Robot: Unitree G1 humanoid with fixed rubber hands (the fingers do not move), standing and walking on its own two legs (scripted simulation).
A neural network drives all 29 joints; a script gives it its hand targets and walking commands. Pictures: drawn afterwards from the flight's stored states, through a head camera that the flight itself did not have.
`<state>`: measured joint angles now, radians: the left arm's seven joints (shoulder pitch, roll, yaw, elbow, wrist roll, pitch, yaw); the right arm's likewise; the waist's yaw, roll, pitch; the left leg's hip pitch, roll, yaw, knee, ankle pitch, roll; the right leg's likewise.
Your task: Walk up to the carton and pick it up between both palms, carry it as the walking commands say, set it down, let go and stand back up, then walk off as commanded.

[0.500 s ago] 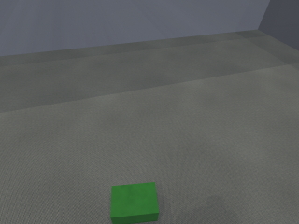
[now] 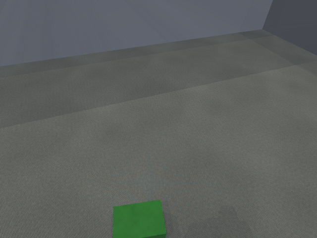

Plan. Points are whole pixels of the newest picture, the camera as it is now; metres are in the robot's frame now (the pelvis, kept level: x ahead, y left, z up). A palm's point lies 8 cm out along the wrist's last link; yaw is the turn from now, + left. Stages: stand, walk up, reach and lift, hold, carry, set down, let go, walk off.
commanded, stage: walk off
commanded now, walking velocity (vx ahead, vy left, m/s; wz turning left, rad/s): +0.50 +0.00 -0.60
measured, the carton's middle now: (139, 224) +0.40 +0.10 -0.69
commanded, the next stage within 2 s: stand in 0.86 s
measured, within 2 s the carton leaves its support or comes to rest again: rests again in 1.26 s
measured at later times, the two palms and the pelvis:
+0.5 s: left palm (61, 221) +0.24 +0.29 -0.14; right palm (237, 188) +0.31 -0.25 -0.10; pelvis +0.21 +0.02 -0.01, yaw -14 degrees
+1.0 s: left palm (134, 122) +0.63 +0.10 -0.13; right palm (255, 173) +0.38 -0.34 -0.13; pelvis +0.44 -0.08 +0.00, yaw -27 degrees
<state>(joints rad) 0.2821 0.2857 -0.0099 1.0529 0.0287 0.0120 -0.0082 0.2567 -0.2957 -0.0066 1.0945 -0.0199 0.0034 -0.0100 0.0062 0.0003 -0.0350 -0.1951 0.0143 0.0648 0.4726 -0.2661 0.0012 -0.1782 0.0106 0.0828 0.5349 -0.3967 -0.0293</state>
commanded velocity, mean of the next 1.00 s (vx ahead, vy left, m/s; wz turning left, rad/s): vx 0.42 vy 0.00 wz -0.50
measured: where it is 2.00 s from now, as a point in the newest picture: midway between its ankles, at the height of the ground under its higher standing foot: (176, 202)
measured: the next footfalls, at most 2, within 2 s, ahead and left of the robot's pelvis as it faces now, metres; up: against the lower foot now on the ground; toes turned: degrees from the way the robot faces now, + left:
left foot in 0.30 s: +0.28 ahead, +0.12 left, +0.00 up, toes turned -4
right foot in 0.80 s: +0.46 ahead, -0.18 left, +0.00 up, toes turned -30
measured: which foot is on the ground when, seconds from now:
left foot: down 0.00-0.08, up 0.10-0.28, down 0.30-0.82, up 0.84-0.92, down 0.94-1.00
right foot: down 0.00-0.40, up 0.42-0.78, down 0.80-1.00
